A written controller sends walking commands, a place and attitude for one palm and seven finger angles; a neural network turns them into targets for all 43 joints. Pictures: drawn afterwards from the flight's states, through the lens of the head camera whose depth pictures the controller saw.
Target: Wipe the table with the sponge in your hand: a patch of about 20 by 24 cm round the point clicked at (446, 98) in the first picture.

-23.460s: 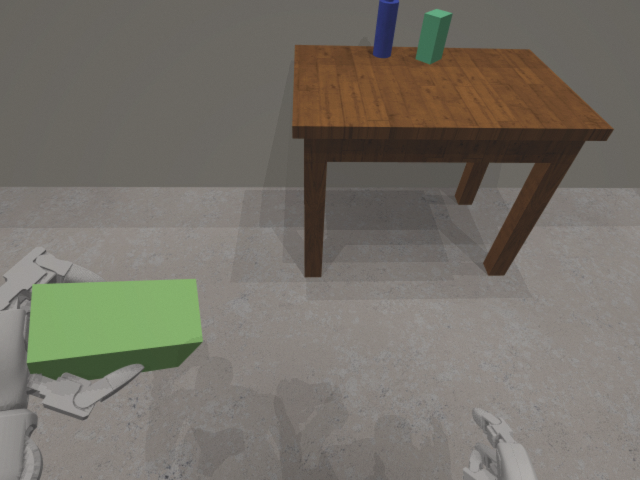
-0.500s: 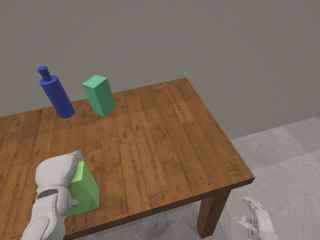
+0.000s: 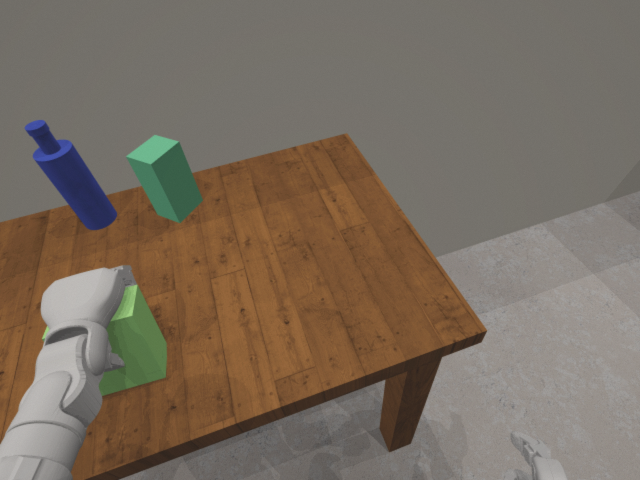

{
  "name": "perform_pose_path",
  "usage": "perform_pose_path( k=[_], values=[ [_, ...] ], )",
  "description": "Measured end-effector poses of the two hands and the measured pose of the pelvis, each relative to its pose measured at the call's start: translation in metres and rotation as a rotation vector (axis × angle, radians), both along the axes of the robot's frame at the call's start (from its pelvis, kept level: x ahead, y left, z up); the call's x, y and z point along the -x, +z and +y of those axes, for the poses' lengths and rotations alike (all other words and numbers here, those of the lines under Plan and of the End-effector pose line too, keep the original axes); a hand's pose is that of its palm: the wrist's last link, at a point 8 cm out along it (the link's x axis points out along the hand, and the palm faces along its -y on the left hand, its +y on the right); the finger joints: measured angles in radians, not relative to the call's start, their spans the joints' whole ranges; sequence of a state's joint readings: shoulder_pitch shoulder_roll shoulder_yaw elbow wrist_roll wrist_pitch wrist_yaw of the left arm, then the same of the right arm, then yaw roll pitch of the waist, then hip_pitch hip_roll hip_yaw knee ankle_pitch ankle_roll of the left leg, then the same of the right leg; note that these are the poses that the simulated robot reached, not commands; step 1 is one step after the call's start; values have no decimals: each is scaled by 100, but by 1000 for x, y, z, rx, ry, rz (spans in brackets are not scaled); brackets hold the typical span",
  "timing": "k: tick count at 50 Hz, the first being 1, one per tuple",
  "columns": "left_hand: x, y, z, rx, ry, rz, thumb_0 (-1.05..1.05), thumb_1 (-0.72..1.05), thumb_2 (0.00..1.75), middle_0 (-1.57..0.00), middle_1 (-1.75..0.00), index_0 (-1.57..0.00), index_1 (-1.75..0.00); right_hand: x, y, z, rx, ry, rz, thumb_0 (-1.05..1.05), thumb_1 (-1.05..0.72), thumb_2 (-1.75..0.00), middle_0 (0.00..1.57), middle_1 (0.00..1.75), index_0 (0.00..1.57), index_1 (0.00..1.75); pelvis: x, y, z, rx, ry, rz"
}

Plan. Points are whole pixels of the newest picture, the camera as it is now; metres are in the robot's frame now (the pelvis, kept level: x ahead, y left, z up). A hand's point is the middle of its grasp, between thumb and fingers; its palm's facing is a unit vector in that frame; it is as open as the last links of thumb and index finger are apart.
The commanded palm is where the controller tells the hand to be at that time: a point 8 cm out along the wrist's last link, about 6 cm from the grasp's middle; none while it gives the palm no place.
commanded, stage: wipe forward along the first lane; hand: left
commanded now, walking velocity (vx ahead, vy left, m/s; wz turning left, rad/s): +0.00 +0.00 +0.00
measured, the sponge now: (119, 352) +0.27 +0.33 -0.02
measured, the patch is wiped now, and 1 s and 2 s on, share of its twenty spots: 0.15 0.30 0.35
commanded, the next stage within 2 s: slide across to the middle lane in 0.88 s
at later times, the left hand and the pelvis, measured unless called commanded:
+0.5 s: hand (103, 288) +0.34 +0.36 +0.04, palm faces -0.13 -0.01 -0.99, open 10.5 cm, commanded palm +0.32 +0.36 +0.07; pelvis +0.00 +0.01 +0.00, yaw +0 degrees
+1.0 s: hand (99, 267) +0.38 +0.39 +0.04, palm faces -0.13 -0.01 -0.99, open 10.5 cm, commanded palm +0.36 +0.37 +0.07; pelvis +0.01 +0.04 +0.00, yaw +0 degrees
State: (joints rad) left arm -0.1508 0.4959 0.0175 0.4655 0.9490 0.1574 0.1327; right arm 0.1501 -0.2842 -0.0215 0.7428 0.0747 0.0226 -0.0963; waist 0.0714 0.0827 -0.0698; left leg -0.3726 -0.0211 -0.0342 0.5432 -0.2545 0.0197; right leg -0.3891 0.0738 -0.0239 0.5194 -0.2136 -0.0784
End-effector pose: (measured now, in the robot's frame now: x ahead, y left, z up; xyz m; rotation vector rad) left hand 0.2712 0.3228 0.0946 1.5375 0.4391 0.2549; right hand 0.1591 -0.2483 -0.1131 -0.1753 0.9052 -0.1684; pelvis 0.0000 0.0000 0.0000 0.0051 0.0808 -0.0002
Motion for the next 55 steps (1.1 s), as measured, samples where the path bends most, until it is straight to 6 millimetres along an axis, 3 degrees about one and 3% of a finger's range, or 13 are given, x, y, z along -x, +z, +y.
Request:
perform_pose_path(
  k=[16, 44, 55],
  values=[
    [-36, 0, 20, -9, 1, 14, 1, -58, 107, -73, -126, -75, -126, 24, -6, -7, 18, -38, 64, 1, -91, -90, 20, 30, 20, 30, 1, -4, 3, 8, 6, 50],
    [-85, -1, 54, -15, -21, 13, 1, -59, 107, -73, -127, -75, -127, 35, -4, 22, 28, -59, 154, 0, -91, -90, 20, 30, 20, 30, -9, -4, 34, 29, 7, 107],
    [-98, -1, 56, -48, -44, 13, 1, -58, 107, -72, -127, -75, -128, 44, -7, 31, 26, -69, 198, 0, -91, -90, 20, 30, 20, 30, -10, -5, 44, 34, 15, 117]
  ],
)
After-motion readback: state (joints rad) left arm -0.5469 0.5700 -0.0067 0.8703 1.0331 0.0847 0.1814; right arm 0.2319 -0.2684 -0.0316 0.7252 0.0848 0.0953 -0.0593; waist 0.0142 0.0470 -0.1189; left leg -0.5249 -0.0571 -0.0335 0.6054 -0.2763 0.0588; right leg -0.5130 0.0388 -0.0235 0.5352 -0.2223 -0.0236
